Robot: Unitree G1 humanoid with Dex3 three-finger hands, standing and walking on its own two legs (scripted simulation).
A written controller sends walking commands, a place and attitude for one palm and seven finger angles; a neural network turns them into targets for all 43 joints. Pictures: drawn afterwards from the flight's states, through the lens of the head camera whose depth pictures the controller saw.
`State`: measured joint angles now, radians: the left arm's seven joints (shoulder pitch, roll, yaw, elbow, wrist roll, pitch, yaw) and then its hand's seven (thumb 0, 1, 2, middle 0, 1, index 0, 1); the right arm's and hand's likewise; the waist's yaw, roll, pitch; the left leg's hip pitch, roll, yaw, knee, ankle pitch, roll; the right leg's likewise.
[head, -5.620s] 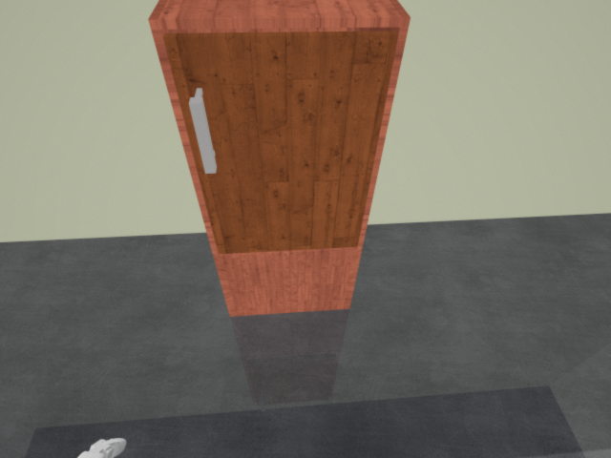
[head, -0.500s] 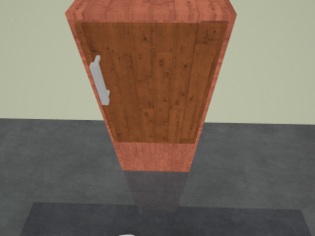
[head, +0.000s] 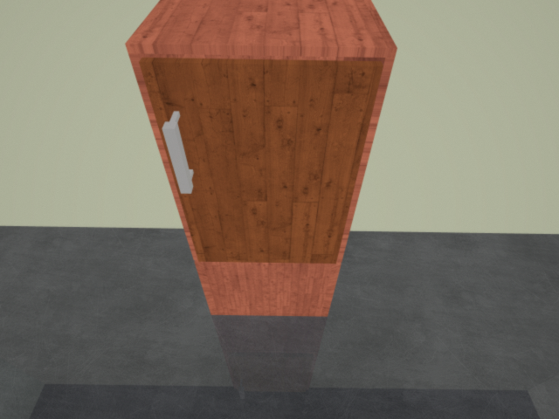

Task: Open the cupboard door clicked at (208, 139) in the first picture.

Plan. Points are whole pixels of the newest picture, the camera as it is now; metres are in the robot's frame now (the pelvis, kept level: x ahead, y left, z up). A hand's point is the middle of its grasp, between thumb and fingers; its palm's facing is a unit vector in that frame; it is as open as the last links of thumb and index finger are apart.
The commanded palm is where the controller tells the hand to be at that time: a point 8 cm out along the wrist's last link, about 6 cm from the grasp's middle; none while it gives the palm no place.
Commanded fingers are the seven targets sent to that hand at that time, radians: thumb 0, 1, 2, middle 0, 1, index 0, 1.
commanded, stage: come to a stop and stand still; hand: left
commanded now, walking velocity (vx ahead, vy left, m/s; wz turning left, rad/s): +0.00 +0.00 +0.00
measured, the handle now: (181, 153) +0.57 +0.22 +0.06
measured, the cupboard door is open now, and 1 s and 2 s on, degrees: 0 0 0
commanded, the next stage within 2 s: look again from close up in 0.86 s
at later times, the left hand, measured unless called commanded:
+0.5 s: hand out of the picture -0.03 +0.19 -0.17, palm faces +0.01 -0.99 -0.17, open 7.3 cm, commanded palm none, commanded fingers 0.00 0.90 0.90 -0.20 -0.30 -0.20 -0.30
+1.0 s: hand out of the picture -0.08 +0.18 -0.17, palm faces +0.04 -0.99 -0.17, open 7.4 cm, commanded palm none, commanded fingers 0.00 0.90 0.90 -0.20 -0.30 -0.20 -0.30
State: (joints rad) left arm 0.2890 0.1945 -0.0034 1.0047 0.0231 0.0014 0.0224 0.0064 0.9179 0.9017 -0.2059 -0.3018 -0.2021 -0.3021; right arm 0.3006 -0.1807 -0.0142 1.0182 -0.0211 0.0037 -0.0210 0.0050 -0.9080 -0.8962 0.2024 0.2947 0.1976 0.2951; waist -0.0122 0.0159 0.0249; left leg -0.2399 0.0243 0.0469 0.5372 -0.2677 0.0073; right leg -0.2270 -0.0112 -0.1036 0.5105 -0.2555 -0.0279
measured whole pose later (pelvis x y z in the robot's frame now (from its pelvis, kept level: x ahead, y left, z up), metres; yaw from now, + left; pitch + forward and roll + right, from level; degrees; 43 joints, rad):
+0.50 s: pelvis -0.03 +0.02 +0.00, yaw +0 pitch -3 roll -1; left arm 0.35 0.15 -0.02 1.03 0.03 0.00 0.03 0.01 0.91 0.90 -0.20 -0.30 -0.20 -0.30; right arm 0.31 -0.16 0.00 1.05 -0.01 0.01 -0.01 0.01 -0.91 -0.90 0.20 0.29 0.20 0.29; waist 0.00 -0.01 0.00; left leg -0.23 -0.01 0.07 0.48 -0.20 0.04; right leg -0.22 -0.04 -0.08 0.46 -0.18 0.01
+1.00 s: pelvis -0.04 +0.03 +0.00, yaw -1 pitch -2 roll +0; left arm 0.41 0.11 0.00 1.09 0.03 0.00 0.04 0.00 0.91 0.90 -0.20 -0.30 -0.20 -0.30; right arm 0.33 -0.12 -0.01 1.11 -0.01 0.01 -0.01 0.00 -0.91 -0.90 0.20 0.29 0.20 0.29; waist 0.01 0.01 0.00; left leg -0.25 -0.02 0.08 0.46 -0.18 0.05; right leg -0.25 -0.05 -0.07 0.45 -0.16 0.02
